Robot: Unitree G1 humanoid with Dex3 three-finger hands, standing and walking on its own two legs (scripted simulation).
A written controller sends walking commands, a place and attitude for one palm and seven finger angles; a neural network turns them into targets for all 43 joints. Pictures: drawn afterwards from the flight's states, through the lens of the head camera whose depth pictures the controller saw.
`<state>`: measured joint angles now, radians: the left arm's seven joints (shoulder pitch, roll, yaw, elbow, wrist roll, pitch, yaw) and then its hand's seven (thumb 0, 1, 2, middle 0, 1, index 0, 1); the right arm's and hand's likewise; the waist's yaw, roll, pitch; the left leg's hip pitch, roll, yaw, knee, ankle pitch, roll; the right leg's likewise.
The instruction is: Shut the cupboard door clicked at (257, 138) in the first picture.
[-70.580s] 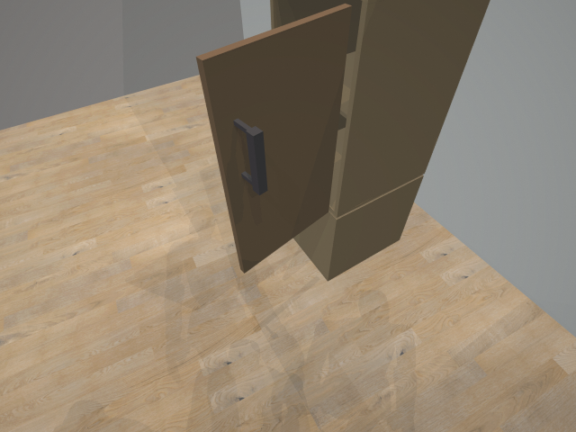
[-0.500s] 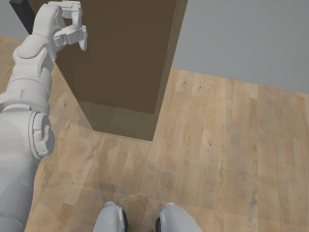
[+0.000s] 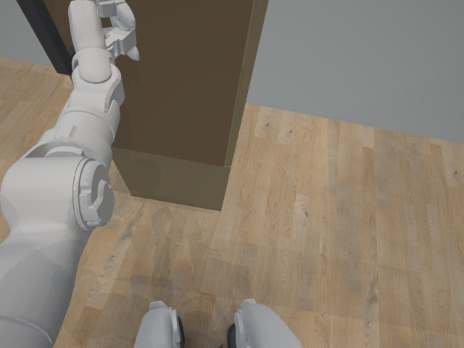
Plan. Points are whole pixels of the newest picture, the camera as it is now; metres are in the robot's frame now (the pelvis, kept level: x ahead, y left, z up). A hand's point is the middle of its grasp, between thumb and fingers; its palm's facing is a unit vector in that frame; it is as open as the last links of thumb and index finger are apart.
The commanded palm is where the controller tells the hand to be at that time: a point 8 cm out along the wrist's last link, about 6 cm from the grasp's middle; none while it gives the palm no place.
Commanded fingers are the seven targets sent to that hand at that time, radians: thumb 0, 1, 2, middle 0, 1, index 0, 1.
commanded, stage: pull the fist back off the door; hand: left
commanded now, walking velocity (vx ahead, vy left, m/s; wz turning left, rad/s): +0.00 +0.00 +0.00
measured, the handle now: (53, 23) +0.63 +0.19 +0.14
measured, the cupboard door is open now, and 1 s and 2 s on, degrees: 0 0 0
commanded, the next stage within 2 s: draw the hand back to the body in 0.56 s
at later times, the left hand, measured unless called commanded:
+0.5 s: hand (132, 59) +0.54 +0.07 +0.14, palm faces +0.08 -1.00 +0.00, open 3.1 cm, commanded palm +0.50 +0.12 +0.14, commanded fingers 0.00 0.90 0.90 -1.30 -1.50 -1.30 -1.50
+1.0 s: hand (91, 94) +0.45 +0.12 +0.17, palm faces +0.08 -1.00 -0.01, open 3.1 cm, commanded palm +0.41 +0.17 +0.18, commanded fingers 0.00 0.90 0.90 -1.30 -1.50 -1.30 -1.50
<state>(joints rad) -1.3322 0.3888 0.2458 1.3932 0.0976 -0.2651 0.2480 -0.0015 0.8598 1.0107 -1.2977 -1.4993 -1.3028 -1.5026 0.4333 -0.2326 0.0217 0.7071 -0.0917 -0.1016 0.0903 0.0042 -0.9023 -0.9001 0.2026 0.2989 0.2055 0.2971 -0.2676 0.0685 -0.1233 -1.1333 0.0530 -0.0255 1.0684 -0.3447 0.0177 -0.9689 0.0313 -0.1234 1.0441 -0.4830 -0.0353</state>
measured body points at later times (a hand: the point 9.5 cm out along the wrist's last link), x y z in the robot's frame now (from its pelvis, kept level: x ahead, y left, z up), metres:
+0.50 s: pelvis +0.05 +0.00 +0.04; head +0.13 -0.01 +0.48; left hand +0.53 +0.13 +0.14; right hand +0.02 -0.26 -0.08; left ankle +0.08 +0.11 -0.65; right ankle +0.00 -0.10 -0.65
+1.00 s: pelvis +0.05 -0.02 +0.06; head +0.07 -0.04 +0.51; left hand +0.44 +0.17 +0.17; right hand +0.15 -0.27 -0.06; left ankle +0.08 +0.11 -0.65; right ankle +0.00 -0.11 -0.65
